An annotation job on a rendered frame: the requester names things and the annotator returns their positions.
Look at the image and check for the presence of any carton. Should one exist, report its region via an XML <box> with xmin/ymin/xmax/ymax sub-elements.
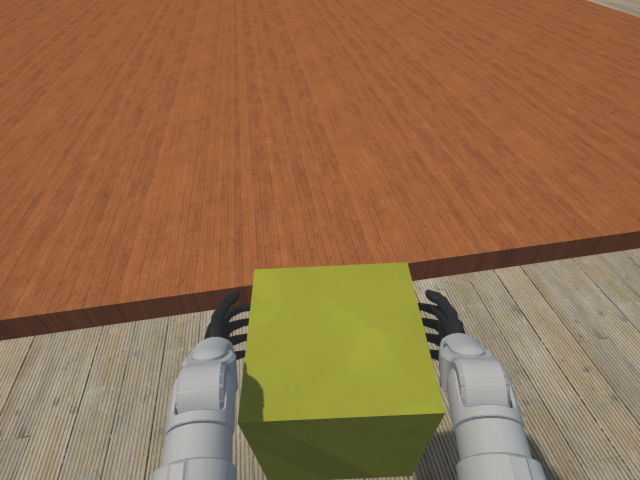
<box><xmin>238</xmin><ymin>262</ymin><xmax>445</xmax><ymax>480</ymax></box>

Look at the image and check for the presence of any robot right hand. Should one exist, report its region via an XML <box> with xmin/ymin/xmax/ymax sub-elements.
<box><xmin>418</xmin><ymin>290</ymin><xmax>466</xmax><ymax>361</ymax></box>

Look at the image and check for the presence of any robot left forearm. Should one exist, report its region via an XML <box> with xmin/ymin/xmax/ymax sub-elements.
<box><xmin>152</xmin><ymin>337</ymin><xmax>238</xmax><ymax>480</ymax></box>

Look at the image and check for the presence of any robot left hand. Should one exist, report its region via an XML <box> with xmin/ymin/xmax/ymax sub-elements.
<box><xmin>204</xmin><ymin>292</ymin><xmax>251</xmax><ymax>360</ymax></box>

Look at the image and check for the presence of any robot right forearm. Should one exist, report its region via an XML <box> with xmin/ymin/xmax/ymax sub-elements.
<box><xmin>439</xmin><ymin>333</ymin><xmax>546</xmax><ymax>480</ymax></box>

